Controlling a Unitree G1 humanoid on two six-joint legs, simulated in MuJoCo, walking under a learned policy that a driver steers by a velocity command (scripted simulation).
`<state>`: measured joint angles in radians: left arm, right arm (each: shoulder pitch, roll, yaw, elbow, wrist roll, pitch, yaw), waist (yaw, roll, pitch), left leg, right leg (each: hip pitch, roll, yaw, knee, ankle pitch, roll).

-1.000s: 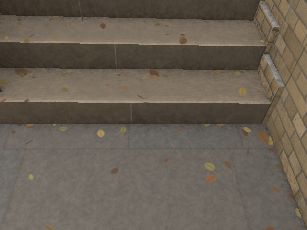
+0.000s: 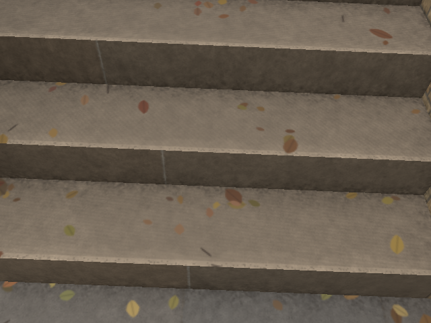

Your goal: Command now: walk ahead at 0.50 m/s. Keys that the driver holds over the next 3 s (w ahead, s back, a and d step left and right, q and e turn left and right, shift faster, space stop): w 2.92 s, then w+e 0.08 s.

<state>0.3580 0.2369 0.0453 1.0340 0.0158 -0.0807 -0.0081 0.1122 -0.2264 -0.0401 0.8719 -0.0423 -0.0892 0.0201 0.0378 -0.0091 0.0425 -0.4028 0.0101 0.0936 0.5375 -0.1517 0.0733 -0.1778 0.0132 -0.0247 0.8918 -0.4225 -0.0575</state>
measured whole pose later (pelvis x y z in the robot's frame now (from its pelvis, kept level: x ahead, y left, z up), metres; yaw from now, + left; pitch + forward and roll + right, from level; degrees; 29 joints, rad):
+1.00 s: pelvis +0.48 +0.01 +0.02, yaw +0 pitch +5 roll +2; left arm 0.54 0.15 -0.02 1.16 -0.02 -0.09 0.04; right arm -0.12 -0.06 0.07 0.61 -0.01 -0.01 -0.02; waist 0.06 -0.04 0.02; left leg -1.21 0.08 0.15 1.55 -0.46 0.13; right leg 0.11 -0.04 -0.08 0.08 -0.25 -0.03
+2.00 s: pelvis +1.05 +0.05 +0.36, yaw +1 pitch +9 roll +2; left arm 0.52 0.09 -0.04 1.13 0.06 -0.09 -0.12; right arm -0.09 -0.10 0.09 0.77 -0.03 0.03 0.08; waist 0.05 -0.06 -0.18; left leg -1.20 0.06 0.11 1.49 -0.26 0.18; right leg -0.10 -0.04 -0.03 0.22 -0.23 -0.07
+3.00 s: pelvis +1.58 +0.05 +0.69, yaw -1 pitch +8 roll +2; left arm 0.53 0.07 -0.06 1.16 0.10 -0.09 -0.11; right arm -0.05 -0.09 0.08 0.84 -0.05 0.02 0.07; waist 0.06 -0.05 -0.15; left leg -1.33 0.10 0.11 1.62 -0.20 0.20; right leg -0.11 -0.03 -0.06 0.27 -0.29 -0.05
